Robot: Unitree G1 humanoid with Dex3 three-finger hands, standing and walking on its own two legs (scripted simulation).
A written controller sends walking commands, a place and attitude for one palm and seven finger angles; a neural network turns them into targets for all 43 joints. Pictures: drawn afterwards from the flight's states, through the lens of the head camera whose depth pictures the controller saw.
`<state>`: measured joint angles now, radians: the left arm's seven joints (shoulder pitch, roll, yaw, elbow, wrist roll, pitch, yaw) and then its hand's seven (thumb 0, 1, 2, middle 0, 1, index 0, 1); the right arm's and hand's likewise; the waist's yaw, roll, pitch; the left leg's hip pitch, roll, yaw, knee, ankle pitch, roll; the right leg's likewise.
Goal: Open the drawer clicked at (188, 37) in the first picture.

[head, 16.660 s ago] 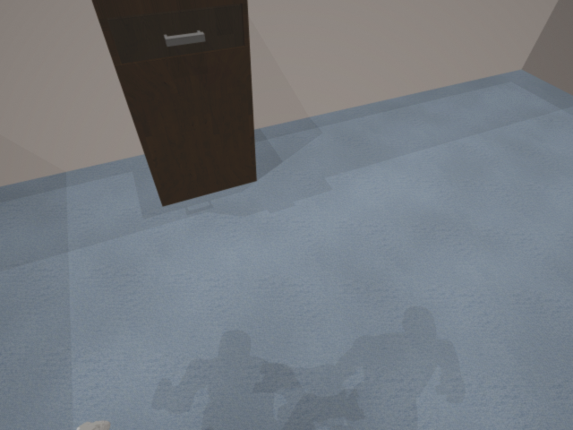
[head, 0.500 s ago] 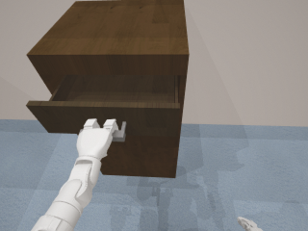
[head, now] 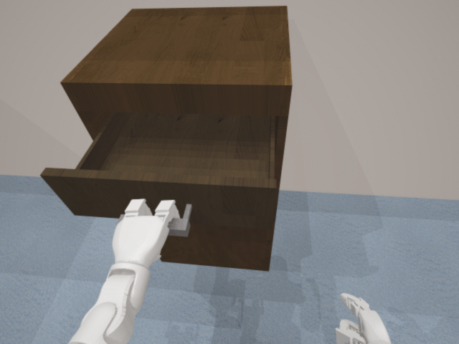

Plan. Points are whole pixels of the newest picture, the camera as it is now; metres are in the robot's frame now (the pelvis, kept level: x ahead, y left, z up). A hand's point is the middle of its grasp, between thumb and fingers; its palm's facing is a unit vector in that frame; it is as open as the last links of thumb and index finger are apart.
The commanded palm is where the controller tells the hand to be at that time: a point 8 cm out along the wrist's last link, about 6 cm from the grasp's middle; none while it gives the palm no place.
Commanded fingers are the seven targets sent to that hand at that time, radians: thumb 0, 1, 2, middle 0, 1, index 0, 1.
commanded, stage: pull the drawer open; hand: left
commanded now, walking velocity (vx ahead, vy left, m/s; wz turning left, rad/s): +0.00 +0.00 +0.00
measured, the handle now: (157, 216) +0.34 +0.17 +0.03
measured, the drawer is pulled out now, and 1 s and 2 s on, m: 0.20 0.30 0.30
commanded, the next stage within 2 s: open the thumb to release the handle in 0.98 s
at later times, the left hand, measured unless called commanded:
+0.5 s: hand (142, 286) +0.22 +0.17 +0.01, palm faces +0.02 -0.14 -0.99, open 6.0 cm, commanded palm +0.18 +0.18 +0.06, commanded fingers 0.00 0.90 0.90 -0.40 -1.35 -0.40 -1.35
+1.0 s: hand (136, 307) +0.18 +0.17 +0.01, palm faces +0.02 -0.16 -0.99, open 6.0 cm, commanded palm +0.13 +0.19 +0.06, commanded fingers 0.00 0.90 0.90 -0.40 -1.35 -0.40 -1.35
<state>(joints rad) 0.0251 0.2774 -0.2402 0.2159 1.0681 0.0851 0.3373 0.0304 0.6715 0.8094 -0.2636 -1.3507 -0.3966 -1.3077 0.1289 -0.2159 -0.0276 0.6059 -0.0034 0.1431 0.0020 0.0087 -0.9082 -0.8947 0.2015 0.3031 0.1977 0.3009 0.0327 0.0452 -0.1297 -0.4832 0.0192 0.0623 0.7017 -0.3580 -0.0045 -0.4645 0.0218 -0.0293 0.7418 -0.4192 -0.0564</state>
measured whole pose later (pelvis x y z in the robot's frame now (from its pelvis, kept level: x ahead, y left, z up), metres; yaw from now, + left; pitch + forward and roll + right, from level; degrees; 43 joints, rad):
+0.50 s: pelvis -0.01 -0.01 -0.01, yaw +0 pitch +7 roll +2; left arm 0.32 0.31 -0.22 -0.04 1.07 0.04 0.38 0.04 0.66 0.82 -0.27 -1.35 -0.41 -1.32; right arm 0.11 -0.22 -0.02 0.58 -0.03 0.13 0.02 0.01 -0.91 -0.89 0.20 0.30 0.20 0.30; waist 0.05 0.04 -0.12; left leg -0.50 0.02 0.06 0.75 -0.37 -0.01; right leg -0.49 0.03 -0.03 0.80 -0.44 -0.07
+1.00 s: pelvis -0.01 -0.01 -0.01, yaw -1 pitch +9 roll +2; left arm 0.52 0.33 -0.15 -0.19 1.05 -0.01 0.39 0.05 0.67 0.77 -0.25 -1.35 -0.40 -1.32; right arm 0.13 -0.22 0.00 0.53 -0.04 0.12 0.06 0.01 -0.91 -0.89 0.20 0.30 0.20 0.30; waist 0.05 0.04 -0.14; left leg -0.55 0.04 0.07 0.81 -0.40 -0.02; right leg -0.55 0.04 -0.02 0.87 -0.47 -0.08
